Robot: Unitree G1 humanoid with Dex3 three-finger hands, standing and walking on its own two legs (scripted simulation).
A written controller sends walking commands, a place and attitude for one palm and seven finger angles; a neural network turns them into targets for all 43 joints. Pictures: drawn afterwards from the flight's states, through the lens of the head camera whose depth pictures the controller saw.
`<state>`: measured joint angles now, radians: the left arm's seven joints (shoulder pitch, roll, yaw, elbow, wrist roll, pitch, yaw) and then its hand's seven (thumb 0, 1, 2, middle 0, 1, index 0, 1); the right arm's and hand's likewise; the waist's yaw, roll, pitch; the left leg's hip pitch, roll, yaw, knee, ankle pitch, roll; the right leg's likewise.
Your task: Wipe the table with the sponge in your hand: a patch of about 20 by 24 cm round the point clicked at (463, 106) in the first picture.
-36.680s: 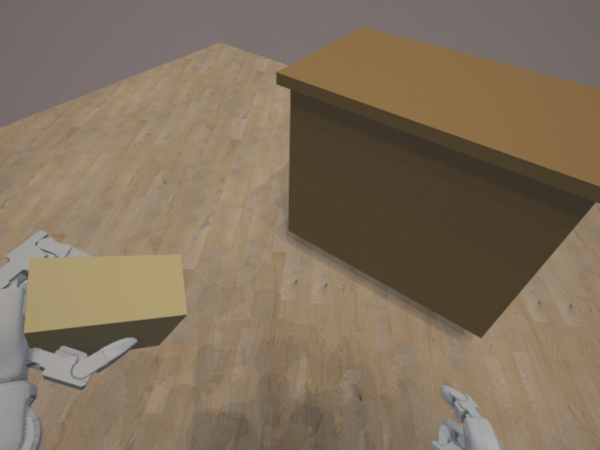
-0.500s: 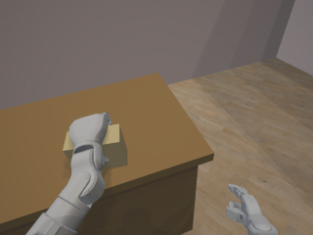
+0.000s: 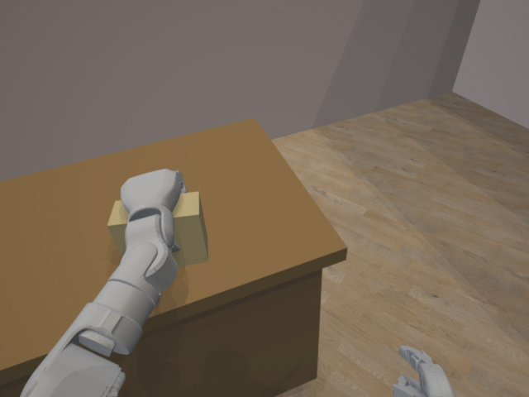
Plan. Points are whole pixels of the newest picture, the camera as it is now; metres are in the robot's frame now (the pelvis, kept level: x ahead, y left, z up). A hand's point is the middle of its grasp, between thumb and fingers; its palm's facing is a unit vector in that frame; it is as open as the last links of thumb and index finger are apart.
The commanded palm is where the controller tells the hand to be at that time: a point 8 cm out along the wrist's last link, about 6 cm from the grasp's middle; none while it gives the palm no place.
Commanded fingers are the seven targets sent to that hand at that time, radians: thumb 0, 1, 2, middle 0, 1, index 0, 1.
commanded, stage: wipe forward along the third lane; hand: left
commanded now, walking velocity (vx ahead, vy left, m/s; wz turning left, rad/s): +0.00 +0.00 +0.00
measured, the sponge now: (166, 242) +0.35 +0.22 +0.06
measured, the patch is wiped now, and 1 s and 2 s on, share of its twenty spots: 0.85 0.85 0.85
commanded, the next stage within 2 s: wipe back along the third lane in 1.26 s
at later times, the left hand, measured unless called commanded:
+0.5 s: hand (168, 198) +0.40 +0.21 +0.12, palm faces -0.04 -0.02 -1.00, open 10.2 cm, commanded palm +0.39 +0.22 +0.14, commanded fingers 0.00 0.10 1.30 -1.20 -1.60 -1.20 -1.60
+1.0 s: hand (167, 178) +0.45 +0.23 +0.12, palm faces -0.10 -0.01 -1.00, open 10.2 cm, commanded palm +0.45 +0.25 +0.14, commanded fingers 0.00 0.10 1.30 -1.20 -1.60 -1.20 -1.60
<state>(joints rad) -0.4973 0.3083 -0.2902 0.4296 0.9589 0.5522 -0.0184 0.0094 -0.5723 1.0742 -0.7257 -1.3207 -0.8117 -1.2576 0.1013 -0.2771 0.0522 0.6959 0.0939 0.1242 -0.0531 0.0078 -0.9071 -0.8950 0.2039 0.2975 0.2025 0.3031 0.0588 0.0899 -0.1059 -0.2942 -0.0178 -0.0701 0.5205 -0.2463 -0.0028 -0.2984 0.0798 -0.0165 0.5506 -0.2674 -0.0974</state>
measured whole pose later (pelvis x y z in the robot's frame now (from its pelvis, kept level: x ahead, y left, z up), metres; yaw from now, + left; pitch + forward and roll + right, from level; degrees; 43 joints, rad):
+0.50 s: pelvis -0.01 -0.01 +0.00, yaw +0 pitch +4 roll +1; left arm -0.75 0.36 -0.21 0.81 0.95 0.38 0.03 0.03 -0.61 1.08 -0.77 -1.29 -0.83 -1.27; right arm 0.18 -0.29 0.03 0.72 0.09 0.11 -0.08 0.01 -0.91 -0.89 0.20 0.30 0.20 0.30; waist 0.01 0.08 -0.12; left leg -0.40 -0.01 -0.08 0.55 -0.24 0.02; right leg -0.40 0.09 -0.03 0.57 -0.25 -0.11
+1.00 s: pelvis +0.00 -0.02 +0.00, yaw -1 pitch +9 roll +1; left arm -0.88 0.49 -0.12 1.01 0.97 0.29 0.01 0.03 -0.61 1.09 -0.77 -1.31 -0.82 -1.30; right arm 0.24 -0.31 0.02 0.73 0.09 0.12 -0.07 0.00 -0.91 -0.89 0.20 0.30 0.20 0.30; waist -0.05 0.07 -0.13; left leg -0.48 0.02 -0.07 0.57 -0.26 0.04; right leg -0.46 0.12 -0.02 0.55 -0.24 -0.12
